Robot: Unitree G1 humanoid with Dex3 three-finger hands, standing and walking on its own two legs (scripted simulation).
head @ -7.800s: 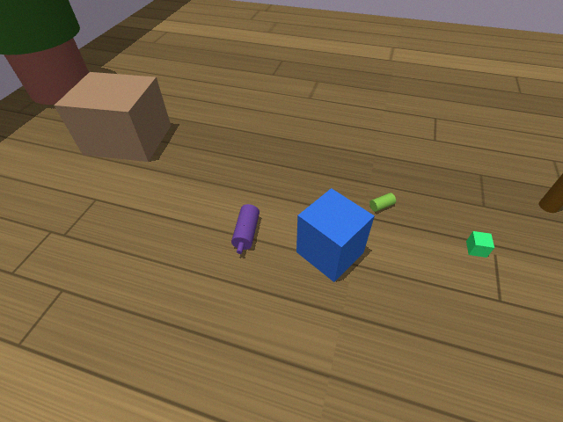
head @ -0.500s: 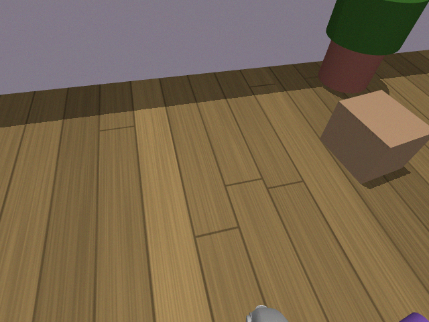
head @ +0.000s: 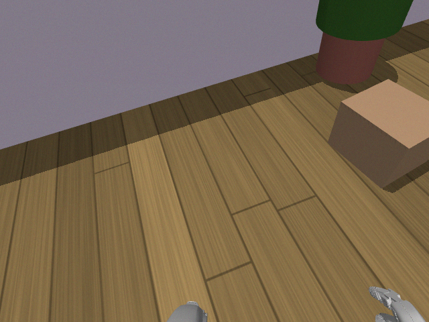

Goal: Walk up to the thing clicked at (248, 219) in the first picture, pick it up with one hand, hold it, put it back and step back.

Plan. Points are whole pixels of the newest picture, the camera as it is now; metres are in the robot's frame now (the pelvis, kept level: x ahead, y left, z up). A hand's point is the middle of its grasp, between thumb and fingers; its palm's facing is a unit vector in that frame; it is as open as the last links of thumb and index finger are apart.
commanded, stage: walk up
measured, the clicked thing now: out of the picture +0.10 -0.70 -0.73
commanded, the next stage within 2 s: none
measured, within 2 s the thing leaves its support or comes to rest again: neither
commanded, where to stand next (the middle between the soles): +0.29 +0.06 m, yaw -69 degrees
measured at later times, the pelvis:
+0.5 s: pelvis +0.19 +0.10 -0.01, yaw -24 degrees
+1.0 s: pelvis +0.27 +0.15 -0.04, yaw -47 degrees
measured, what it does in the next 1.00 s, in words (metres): walks ahead, turning right: left foot, then right foot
